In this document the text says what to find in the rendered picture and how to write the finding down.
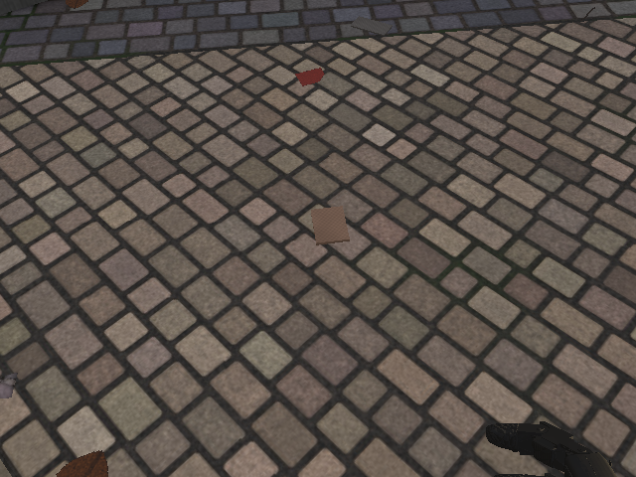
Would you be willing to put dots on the right robot hand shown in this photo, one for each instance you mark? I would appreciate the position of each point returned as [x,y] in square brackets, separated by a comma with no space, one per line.
[550,445]

